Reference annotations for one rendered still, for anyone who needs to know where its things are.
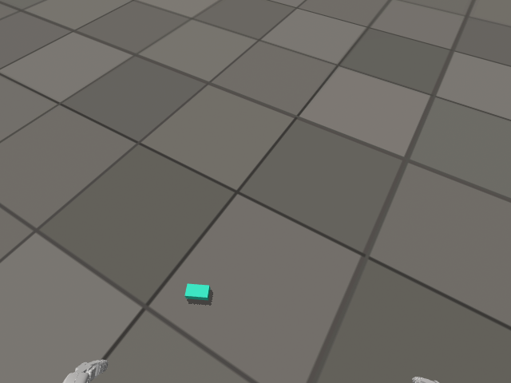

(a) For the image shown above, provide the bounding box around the left robot hand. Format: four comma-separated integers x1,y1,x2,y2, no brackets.
63,360,108,383

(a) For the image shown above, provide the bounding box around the small box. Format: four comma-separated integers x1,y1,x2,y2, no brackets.
185,284,210,300

